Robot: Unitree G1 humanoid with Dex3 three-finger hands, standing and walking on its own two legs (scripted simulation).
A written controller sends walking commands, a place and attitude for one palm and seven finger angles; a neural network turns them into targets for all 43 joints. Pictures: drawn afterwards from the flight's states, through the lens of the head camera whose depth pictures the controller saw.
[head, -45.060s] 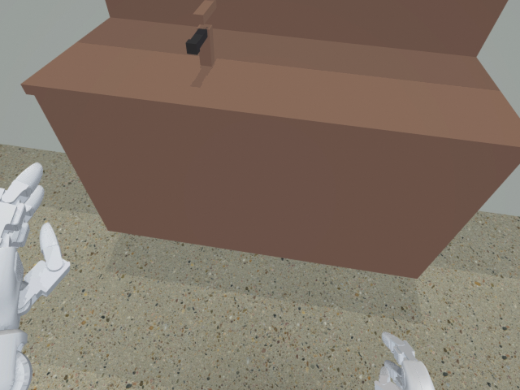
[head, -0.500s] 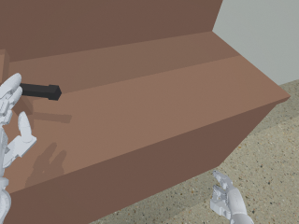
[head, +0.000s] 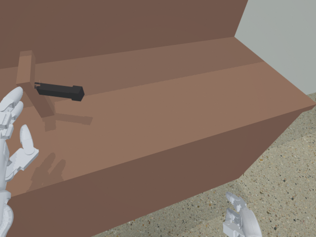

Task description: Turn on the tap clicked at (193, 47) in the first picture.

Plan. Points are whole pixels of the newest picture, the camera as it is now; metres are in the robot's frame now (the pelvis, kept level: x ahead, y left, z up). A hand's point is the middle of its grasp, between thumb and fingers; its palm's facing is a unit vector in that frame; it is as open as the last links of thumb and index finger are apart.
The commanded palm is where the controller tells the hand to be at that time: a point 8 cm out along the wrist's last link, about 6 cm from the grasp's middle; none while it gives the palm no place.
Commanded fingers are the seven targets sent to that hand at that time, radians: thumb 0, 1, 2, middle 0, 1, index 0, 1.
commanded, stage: look again from close up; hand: left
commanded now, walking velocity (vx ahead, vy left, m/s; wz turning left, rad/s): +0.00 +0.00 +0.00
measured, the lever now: (77, 93) +0.42 +0.26 +0.12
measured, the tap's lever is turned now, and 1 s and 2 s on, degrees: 63 63 63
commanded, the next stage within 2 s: come to a stop and stand still in 0.32 s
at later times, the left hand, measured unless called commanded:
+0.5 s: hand (49, 149) +0.23 +0.23 +0.16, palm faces +0.39 -0.85 -0.37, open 7.4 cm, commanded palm +0.17 +0.26 +0.18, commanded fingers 0.00 0.90 0.90 -0.20 -0.30 -0.20 -0.30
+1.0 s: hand (57, 160) +0.21 +0.22 +0.15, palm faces +0.29 -0.87 -0.41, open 7.4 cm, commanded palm +0.16 +0.27 +0.18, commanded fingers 0.00 0.90 0.90 -0.20 -0.30 -0.20 -0.30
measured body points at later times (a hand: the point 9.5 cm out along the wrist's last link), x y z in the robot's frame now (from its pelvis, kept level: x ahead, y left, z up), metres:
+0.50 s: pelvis +0.01 -0.02 +0.00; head +0.03 +0.01 +0.45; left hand +0.20 +0.28 +0.18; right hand +0.19 -0.24 -0.07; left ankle +0.05 +0.04 -0.74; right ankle -0.01 -0.14 -0.74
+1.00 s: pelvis +0.00 -0.01 -0.01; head +0.02 +0.00 +0.44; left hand +0.19 +0.26 +0.17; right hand +0.17 -0.23 -0.08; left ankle +0.05 +0.04 -0.74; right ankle -0.01 -0.14 -0.74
